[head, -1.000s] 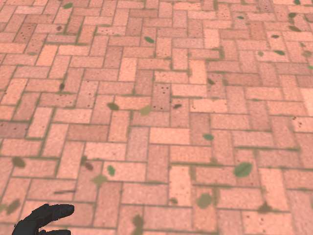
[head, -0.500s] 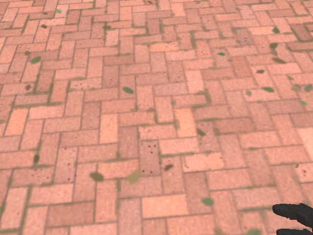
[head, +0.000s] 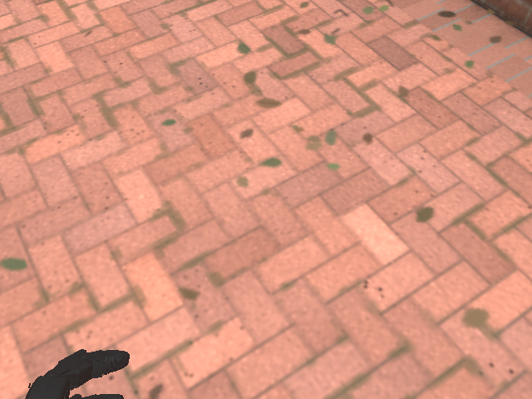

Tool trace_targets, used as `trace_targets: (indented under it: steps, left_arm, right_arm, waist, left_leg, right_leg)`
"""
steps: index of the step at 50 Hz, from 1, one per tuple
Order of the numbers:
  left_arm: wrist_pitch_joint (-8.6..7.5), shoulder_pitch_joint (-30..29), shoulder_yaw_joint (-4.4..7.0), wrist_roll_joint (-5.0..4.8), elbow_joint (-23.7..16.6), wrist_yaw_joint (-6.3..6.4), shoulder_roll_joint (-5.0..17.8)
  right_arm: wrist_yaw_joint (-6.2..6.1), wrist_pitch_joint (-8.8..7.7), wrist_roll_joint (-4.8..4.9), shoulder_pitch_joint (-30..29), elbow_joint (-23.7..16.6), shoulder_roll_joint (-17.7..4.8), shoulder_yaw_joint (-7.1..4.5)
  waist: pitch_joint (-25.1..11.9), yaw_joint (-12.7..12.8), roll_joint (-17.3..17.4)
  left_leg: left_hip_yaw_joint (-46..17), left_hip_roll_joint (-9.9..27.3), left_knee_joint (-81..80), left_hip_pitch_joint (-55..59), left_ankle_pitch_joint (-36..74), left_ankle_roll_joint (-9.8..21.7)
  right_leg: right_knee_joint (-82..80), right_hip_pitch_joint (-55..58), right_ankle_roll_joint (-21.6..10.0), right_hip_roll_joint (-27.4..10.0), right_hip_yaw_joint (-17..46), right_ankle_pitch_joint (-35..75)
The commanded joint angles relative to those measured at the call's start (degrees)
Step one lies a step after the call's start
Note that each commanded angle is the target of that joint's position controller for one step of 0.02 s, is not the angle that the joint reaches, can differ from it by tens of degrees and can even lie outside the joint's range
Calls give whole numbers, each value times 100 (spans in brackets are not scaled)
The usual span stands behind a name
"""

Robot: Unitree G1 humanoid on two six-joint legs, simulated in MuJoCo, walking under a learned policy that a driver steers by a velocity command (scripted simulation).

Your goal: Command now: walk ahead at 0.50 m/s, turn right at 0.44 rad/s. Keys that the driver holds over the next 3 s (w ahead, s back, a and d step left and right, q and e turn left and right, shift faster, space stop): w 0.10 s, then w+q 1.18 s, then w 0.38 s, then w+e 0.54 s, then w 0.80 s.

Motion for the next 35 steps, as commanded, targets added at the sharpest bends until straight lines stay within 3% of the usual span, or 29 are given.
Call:
trace_targets:
  steps: [1,2,3,4,5,6,7,8,10,14,17,19,23,24,26,27,28,29,30,31,32,33,34,35]
  left_arm:
    - [-31,1449,483,12,-46,77,1000]
    - [31,2321,611,5,166,204,1441]
    - [-39,2041,596,-8,86,205,1883]
    - [-118,2123,461,5,40,168,1318]
    - [-190,1875,389,42,120,149,1156]
    - [-227,1506,332,37,144,151,997]
    - [-253,1192,271,83,135,152,804]
    - [-292,1028,214,148,122,160,647]
    - [-400,968,218,150,245,170,638]
    - [-505,1103,243,225,551,247,717]
    - [-515,1092,228,216,654,295,757]
    - [-507,1246,242,187,778,320,829]
    - [-355,1580,287,112,1047,355,919]
    - [-297,1582,301,93,1074,376,956]
    - [-195,1450,343,79,1046,447,1118]
    - [-144,1399,363,80,1022,493,1201]
    - [-99,1315,360,79,999,533,1230]
    - [-118,1278,314,89,936,572,1161]
    - [-268,1970,67,259,680,467,396]
    - [-503,1713,30,204,688,342,574]
    - [-642,1085,134,-56,511,249,930]
    - [-718,803,91,-75,390,244,875]
    - [-730,705,103,54,400,287,833]
    - [-678,787,149,144,411,315,881]
  right_arm:
    - [-69,25,64,-194,-289,-1099,-216]
    - [-62,-24,-149,-54,-406,-684,-43]
    - [33,-166,-210,521,-639,-95,172]
    - [90,-296,25,-166,-605,-736,29]
    - [111,-362,178,-670,-805,-830,-5]
    - [74,-380,120,-733,-756,-726,28]
    - [57,-352,17,-702,-676,-713,8]
    - [78,-271,11,-483,-584,-696,-4]
    - [89,-113,12,-224,-449,-493,21]
    - [53,8,-1,-715,-566,-334,38]
    - [127,-63,-6,-1087,-657,-226,67]
    - [193,-90,-12,-1443,-784,-114,120]
    - [360,-112,-27,-1923,-1105,-62,162]
    - [406,-115,-33,-1963,-1185,-81,156]
    - [453,-85,-42,-1744,-1274,-233,85]
    - [444,-52,-47,-1383,-1245,-379,7]
    - [404,-30,-41,-665,-1118,-628,-128]
    - [312,3,-27,262,-950,-977,-298]
    - [234,5,-17,547,-937,-1606,-441]
    - [234,-30,-7,651,-1038,-1259,-329]
    - [215,-43,-62,481,-1028,-966,-243]
    - [199,-56,-46,127,-1078,-835,-212]
    - [190,-50,-35,-246,-1150,-695,-167]
    - [170,-52,-91,-468,-1243,-553,-112]
  waist:
    - [-940,1282,498]
    - [-1557,1514,-328]
    - [-2324,778,-1416]
    - [-2385,1268,-578]
    - [-1482,1233,-503]
    - [-1036,983,-112]
    - [-766,787,-99]
    - [-703,596,-201]
    - [-643,447,-220]
    - [-143,567,-138]
    - [-21,718,-155]
    - [105,891,-97]
    - [242,1067,-22]
    - [211,1034,-56]
    - [-107,802,-282]
    - [-400,579,-422]
    - [-806,160,-408]
    - [-1302,-345,-105]
    - [-2003,122,1364]
    - [-2798,-92,1105]
    - [-2055,-234,748]
    - [-1356,-48,306]
    - [-851,210,-16]
    - [-659,422,83]
  left_leg:
    - [-186,1189,2136,-798,6128,715]
    - [-179,901,3932,-2350,3479,501]
    - [-927,-181,5691,-4328,-1074,236]
    - [-1792,-25,6135,-4807,-903,269]
    - [-1714,187,6014,-5150,-411,347]
    - [-1692,468,5603,-4951,72,377]
    - [-1687,627,5256,-4649,374,341]
    - [-1758,744,5138,-4287,617,317]
    - [-1728,778,4939,-4015,873,205]
    - [-1919,651,4040,-4562,1950,28]
    - [-1781,451,2892,-4401,3021,83]
    - [-1602,377,2370,-4374,3312,154]
    - [-1408,254,1816,-4867,2788,398]
    - [-1305,188,1756,-4897,2479,479]
    - [-957,-132,1760,-4390,1818,693]
    - [-795,-349,1831,-3871,1517,819]
    - [-751,-559,1692,-2868,1554,993]
    - [-1328,-364,1418,-1207,1900,1272]
    - [-4248,1198,1348,1171,1473,2360]
    - [-6273,1725,401,1948,912,2821]
    - [-5423,1553,182,1511,813,2430]
    - [-4687,1319,120,611,1112,2203]
    - [-4122,1082,45,-277,1749,2051]
    - [-3756,910,-82,-908,2330,2003]
  right_leg:
    - [-547,2614,-509,640,-325,41]
    - [-437,4474,-829,-354,1105,285]
    - [-1208,5719,-1849,-1731,4332,-956]
    - [-1714,5558,-1724,-1794,4486,-1307]
    - [-1791,4861,-1479,-1593,3550,-800]
    - [-1812,4050,-1270,-1372,2800,-143]
    - [-1920,3397,-1154,-1179,2262,427]
    - [-2102,2984,-1097,-1049,1921,707]
    - [-2438,2554,-1124,-1011,1491,973]
    - [-2786,2402,-930,-863,590,1179]
    - [-2880,2485,-665,-706,16,1096]
    - [-2951,2695,-598,-811,-144,1098]
    - [-2548,3769,-547,-1147,-318,1808]
    - [-2347,3996,-508,-1215,-357,2266]
    - [-1650,4227,-361,-1230,-518,4185]
    - [-1060,4249,-280,-1204,-596,5142]
    - [-58,3956,-148,-1081,-721,5448]
    - [1418,2894,64,-857,-776,4418]
    - [3712,258,484,193,-602,-413]
    - [4596,-749,480,729,662,-2726]
    - [4631,-1273,355,332,950,-2309]
    - [4127,-1273,287,73,850,-1818]
    - [3558,-1045,325,-120,747,-1568]
    - [3229,-629,386,-258,740,-1372]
